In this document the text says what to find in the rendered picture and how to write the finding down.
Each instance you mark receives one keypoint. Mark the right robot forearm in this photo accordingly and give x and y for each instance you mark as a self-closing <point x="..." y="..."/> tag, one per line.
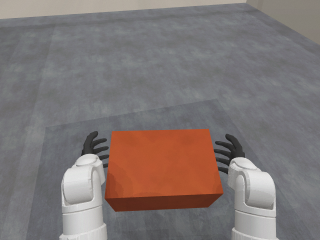
<point x="254" y="201"/>

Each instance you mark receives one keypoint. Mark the left robot hand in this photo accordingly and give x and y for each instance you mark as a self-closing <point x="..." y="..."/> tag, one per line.
<point x="89" y="144"/>

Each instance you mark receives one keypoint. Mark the left robot forearm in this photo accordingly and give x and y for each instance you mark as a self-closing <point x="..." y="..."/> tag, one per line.
<point x="81" y="200"/>

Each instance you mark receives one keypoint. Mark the right robot hand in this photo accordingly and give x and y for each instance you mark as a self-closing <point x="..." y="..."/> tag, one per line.
<point x="236" y="151"/>

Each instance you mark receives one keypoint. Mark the carton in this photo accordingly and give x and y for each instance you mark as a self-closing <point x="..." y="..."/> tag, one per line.
<point x="162" y="170"/>

